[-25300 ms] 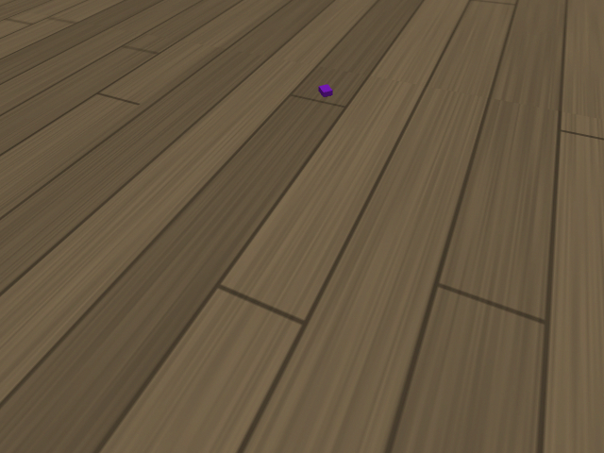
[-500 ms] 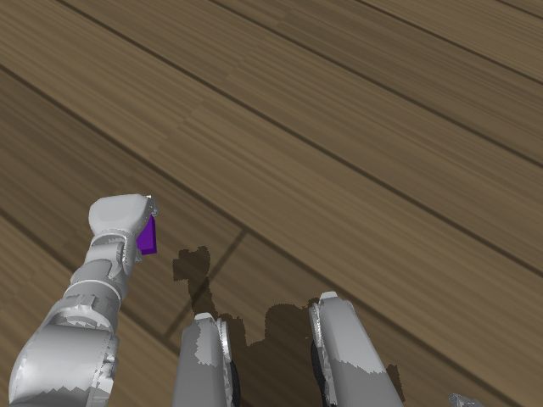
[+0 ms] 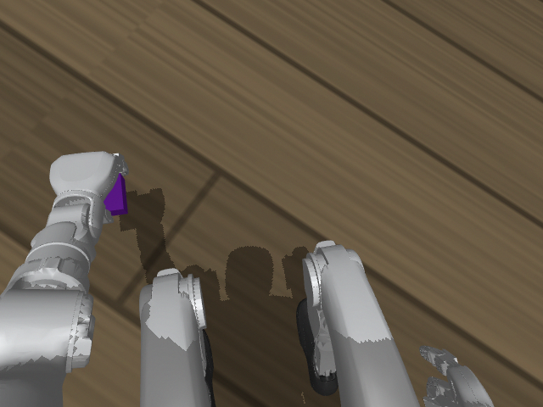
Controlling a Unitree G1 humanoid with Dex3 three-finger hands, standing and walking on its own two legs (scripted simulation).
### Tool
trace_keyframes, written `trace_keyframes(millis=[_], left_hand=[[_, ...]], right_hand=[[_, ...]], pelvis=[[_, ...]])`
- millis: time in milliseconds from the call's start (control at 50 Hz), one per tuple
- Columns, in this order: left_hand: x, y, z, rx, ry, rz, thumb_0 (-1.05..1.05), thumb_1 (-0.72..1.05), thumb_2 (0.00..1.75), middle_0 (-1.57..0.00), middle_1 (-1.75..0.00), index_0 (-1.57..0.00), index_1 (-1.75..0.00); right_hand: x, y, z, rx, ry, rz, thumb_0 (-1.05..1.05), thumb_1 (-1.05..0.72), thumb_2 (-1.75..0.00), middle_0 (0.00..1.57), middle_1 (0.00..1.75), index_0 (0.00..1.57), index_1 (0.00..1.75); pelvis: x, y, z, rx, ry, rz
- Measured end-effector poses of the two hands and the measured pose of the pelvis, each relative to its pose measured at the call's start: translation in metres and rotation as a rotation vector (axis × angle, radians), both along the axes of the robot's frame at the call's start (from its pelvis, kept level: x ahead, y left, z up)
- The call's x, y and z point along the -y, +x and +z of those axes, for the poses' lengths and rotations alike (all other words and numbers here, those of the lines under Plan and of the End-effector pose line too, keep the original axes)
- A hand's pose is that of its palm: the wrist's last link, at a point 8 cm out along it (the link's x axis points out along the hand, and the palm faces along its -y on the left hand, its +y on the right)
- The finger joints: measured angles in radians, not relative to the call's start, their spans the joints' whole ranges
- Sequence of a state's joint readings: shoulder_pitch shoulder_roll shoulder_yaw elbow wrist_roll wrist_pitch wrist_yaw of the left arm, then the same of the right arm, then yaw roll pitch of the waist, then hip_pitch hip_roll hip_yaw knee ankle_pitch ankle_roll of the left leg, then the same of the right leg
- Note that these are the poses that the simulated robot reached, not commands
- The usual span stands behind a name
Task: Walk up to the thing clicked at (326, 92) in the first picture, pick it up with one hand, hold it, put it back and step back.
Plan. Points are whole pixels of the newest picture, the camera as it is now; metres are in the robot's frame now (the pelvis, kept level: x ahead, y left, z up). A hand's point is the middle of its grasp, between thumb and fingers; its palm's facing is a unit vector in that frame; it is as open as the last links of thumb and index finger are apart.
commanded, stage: crouch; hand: left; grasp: from above
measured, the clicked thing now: (97, 197) +0.46 +0.25 -0.19
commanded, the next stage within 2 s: lower in 0.78 s
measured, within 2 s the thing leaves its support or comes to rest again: neither
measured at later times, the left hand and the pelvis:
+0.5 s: hand (113, 198) +0.47 +0.23 -0.23, palm faces -0.47 -0.02 -0.88, open 9.1 cm; pelvis -0.01 +0.00 -0.07, yaw -2 degrees
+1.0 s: hand (116, 199) +0.47 +0.24 -0.26, palm faces -0.48 -0.03 -0.88, open 9.1 cm; pelvis -0.01 +0.00 -0.09, yaw -3 degrees
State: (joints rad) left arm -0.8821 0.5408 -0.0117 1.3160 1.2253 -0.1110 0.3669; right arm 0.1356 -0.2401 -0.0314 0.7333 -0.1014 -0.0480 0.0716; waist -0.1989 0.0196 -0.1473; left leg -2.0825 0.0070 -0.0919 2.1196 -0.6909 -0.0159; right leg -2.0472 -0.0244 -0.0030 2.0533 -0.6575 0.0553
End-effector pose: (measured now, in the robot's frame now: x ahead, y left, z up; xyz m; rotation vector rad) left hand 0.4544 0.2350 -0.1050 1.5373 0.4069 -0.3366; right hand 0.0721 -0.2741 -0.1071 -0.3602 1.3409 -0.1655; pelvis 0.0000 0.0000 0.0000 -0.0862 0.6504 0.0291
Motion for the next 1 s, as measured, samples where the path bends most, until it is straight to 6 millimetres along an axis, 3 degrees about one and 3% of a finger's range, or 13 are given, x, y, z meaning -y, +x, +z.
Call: trace_keyframes(millis=[540,1000], left_hand=[[0.001,0.019,-0.072,-0.021,-0.016,-0.007,0.01,0.18,0.32,-0.83,-0.31,-0.81,-0.31],[-0.003,0.026,-0.102,-0.024,-0.017,-0.001,0.01,0.16,0.31,-0.85,-0.29,-0.83,-0.29]], right_hand=[[-0.004,-0.057,-0.06,-0.125,0.016,-0.011,0.0,-0.91,-0.89,0.21,0.3,0.2,0.3],[-0.003,-0.054,-0.07,-0.138,0.006,0.031,0.0,-0.91,-0.89,0.21,0.3,0.2,0.3]], pelvis=[[0.001,-0.01,-0.072,0.047,-0.017,-0.017],[0.001,-0.005,-0.091,0.052,-0.036,-0.027]])
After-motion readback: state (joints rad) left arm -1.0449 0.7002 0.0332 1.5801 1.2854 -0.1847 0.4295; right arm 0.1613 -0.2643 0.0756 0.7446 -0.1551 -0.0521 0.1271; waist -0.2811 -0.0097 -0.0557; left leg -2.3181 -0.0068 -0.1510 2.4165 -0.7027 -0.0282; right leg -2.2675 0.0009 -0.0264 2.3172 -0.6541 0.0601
